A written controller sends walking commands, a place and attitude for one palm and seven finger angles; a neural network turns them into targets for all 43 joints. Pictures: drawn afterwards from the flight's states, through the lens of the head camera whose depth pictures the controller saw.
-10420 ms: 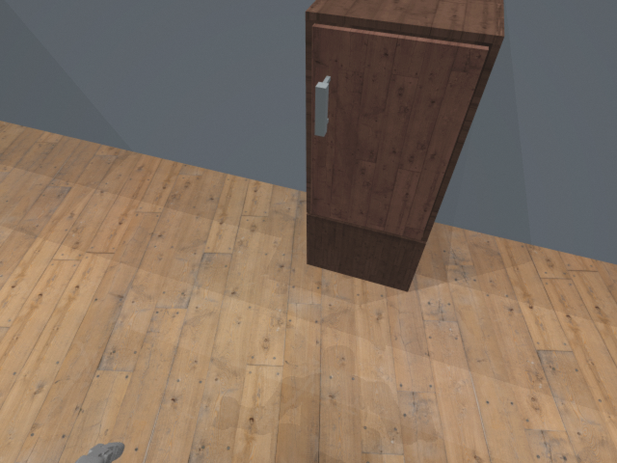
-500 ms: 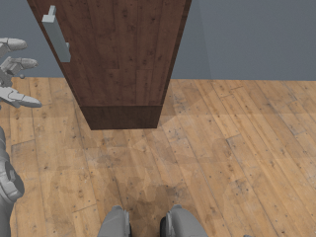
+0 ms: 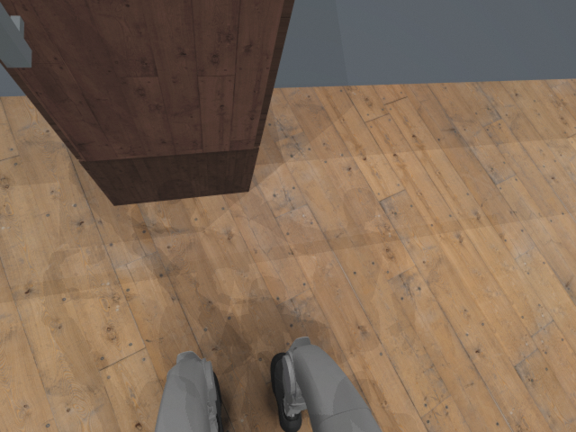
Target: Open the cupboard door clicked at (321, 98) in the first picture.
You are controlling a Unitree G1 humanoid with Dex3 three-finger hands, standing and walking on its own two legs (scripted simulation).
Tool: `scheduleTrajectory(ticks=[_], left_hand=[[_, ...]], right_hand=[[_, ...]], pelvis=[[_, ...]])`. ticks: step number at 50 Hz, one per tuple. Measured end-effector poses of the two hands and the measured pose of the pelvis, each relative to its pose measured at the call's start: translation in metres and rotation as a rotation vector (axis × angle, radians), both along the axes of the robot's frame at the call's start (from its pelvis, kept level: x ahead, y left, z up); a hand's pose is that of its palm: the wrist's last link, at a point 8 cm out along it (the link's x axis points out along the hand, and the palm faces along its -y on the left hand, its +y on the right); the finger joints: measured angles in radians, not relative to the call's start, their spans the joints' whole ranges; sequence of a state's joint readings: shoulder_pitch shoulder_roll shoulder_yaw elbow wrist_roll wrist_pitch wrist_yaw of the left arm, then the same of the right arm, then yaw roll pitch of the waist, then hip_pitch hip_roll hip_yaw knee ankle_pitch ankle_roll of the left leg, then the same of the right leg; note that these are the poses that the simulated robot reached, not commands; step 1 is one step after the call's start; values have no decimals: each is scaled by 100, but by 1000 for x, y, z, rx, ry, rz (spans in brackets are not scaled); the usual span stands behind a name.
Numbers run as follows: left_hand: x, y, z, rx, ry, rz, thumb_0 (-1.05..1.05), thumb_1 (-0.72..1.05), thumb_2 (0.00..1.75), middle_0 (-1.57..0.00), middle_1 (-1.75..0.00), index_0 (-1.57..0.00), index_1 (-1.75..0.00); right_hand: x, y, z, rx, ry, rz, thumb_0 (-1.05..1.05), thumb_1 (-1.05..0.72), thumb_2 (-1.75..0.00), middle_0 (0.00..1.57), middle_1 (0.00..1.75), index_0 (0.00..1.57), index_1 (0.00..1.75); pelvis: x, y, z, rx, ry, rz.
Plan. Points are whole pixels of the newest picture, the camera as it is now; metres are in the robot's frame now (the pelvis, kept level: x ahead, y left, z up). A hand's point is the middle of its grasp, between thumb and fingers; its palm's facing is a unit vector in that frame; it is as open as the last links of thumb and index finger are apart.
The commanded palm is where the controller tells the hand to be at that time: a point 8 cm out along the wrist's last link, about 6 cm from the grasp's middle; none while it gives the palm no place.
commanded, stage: move the hooked fingers beside the handle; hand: left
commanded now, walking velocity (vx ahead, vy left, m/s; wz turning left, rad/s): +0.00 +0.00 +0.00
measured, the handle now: out of the picture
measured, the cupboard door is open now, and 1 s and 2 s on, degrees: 0 0 0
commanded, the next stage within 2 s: slide the fingers in behind the handle in 0.82 s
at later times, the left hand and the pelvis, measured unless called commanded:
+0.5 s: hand out of the picture +0.56 +0.32 +0.09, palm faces +0.05 -1.00 -0.01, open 14.0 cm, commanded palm +0.56 +0.33 +0.08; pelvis +0.02 +0.01 +0.01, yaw +0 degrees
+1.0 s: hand out of the picture +0.55 +0.31 +0.09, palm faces +0.05 -1.00 -0.03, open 14.0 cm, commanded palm +0.55 +0.32 +0.08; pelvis +0.02 +0.00 +0.01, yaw +0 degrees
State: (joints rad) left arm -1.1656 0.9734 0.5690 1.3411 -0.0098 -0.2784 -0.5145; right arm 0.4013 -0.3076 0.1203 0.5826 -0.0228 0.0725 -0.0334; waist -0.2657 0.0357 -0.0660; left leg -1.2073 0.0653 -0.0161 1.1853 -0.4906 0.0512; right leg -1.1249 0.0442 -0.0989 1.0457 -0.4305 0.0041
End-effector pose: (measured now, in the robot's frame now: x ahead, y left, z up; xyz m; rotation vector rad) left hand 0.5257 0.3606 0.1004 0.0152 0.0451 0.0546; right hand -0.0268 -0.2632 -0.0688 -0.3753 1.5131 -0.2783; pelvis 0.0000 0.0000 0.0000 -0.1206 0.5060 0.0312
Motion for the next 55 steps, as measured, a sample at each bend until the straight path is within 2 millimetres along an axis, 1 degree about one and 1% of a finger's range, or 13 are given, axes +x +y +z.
scheduleTrajectory(ticks=[6,12,17,29,35,41,47,50,55], left_hand=[[16,6,-3,1,6,2,-1,-50,30,-30,-120,-30,-120],[18,12,-11,8,22,1,-1,-50,30,-30,-120,-30,-120],[16,15,-11,5,15,3,-1,-50,30,-30,-120,-30,-120],[13,6,-9,-5,22,-2,-1,-50,30,-30,-120,-30,-120],[9,4,-8,6,24,7,-1,-50,30,-30,-120,-30,-120],[4,6,-6,3,21,14,-1,-50,30,-30,-120,-30,-120],[0,6,-3,8,7,7,-1,-50,30,-30,-120,-30,-120],[0,3,-3,8,11,-1,-1,-50,30,-30,-120,-30,-120],[2,-7,-5,5,10,-14,-1,-50,30,-30,-120,-30,-120]], right_hand=[[-8,9,0,4,38,-35,0,-91,-90,20,30,21,30],[-11,19,2,33,82,-55,0,-91,-90,20,30,21,30],[-5,22,6,46,94,-53,0,-91,-90,20,30,21,30],[22,11,14,25,32,-15,0,-91,-90,20,30,21,30],[30,6,13,23,2,-8,0,-91,-90,20,30,21,30],[29,4,10,27,-6,-6,0,-91,-90,20,30,21,30],[24,3,7,33,7,-6,0,-91,-90,20,30,21,30],[21,2,5,35,11,-7,0,-91,-90,20,30,21,30],[16,2,4,36,17,-8,0,-91,-90,20,30,21,30]], pelvis=[[4,2,-3,-11,25,-9],[9,5,-1,-13,38,-11],[15,6,4,-15,37,-4],[23,5,12,-13,9,7],[23,4,13,-7,-2,3],[21,1,12,-4,-8,0],[18,-1,10,-3,-7,2],[16,-1,9,-3,-7,4],[13,-2,8,-2,-5,7]])
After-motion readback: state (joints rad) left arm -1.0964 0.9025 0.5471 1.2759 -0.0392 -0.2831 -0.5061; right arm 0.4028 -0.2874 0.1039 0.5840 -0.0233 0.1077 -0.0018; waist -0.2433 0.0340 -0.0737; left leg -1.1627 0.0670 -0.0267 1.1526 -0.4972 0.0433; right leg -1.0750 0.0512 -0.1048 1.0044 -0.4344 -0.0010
